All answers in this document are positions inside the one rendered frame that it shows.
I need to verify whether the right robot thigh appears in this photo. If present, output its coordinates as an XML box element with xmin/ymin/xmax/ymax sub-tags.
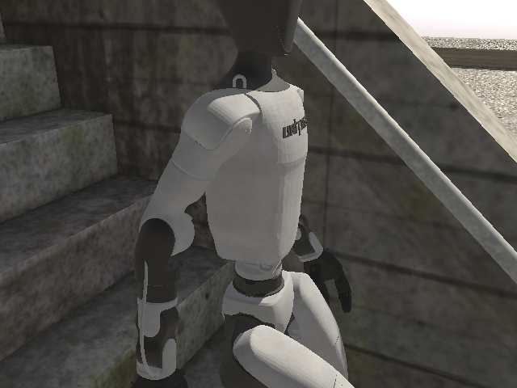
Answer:
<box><xmin>219</xmin><ymin>318</ymin><xmax>355</xmax><ymax>388</ymax></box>

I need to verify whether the robot right forearm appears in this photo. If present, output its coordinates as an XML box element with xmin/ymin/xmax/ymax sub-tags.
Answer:
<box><xmin>133</xmin><ymin>218</ymin><xmax>180</xmax><ymax>380</ymax></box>

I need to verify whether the robot left hand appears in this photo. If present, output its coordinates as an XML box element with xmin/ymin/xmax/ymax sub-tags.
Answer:
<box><xmin>304</xmin><ymin>248</ymin><xmax>351</xmax><ymax>313</ymax></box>

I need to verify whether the left robot upper arm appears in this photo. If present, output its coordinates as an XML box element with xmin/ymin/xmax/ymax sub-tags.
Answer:
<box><xmin>289</xmin><ymin>84</ymin><xmax>304</xmax><ymax>103</ymax></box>

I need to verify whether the robot left forearm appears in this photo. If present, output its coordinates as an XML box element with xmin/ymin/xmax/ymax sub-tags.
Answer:
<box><xmin>292</xmin><ymin>211</ymin><xmax>323</xmax><ymax>262</ymax></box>

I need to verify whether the left robot thigh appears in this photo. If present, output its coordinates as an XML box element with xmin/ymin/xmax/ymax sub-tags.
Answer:
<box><xmin>288</xmin><ymin>272</ymin><xmax>348</xmax><ymax>380</ymax></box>

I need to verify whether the robot thigh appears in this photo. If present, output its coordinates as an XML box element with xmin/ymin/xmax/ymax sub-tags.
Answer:
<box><xmin>219</xmin><ymin>318</ymin><xmax>355</xmax><ymax>388</ymax></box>
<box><xmin>288</xmin><ymin>272</ymin><xmax>348</xmax><ymax>380</ymax></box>

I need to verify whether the robot right hand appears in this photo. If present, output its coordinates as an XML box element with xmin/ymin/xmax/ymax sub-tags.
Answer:
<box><xmin>131</xmin><ymin>369</ymin><xmax>188</xmax><ymax>388</ymax></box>

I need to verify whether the right robot upper arm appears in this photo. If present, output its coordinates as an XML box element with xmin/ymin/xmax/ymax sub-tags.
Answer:
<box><xmin>139</xmin><ymin>89</ymin><xmax>260</xmax><ymax>256</ymax></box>

